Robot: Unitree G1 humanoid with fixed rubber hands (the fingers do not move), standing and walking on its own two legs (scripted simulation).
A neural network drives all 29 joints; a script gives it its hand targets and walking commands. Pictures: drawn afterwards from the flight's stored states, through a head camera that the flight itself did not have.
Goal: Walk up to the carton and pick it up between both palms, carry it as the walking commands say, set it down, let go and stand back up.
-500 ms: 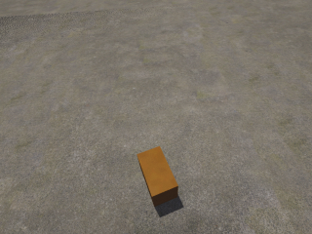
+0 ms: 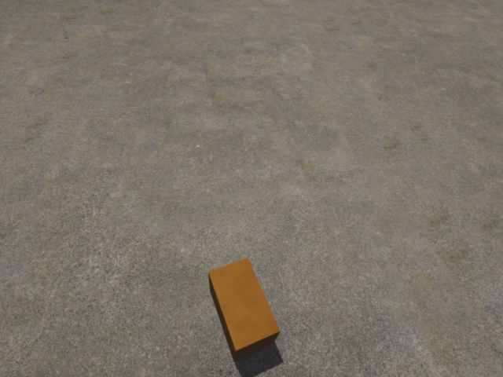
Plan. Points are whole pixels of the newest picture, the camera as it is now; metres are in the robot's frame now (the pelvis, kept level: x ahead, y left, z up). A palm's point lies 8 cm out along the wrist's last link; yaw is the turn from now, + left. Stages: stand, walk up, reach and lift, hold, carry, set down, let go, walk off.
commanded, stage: walk up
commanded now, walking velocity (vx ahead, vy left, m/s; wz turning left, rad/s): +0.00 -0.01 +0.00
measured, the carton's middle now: (241, 308) +0.44 -0.01 -0.69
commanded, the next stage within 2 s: none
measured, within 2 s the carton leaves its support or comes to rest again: neither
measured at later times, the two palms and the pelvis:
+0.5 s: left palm out of the picture +0.01 +0.24 -0.14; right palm out of the picture +0.01 -0.26 -0.12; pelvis -0.05 +0.00 -0.01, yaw -1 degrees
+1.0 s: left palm out of the picture -0.04 +0.23 -0.14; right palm out of the picture +0.02 -0.27 -0.14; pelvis -0.06 -0.01 -0.02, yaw +0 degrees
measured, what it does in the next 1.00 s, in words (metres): steps on the spot: right foot, then right foot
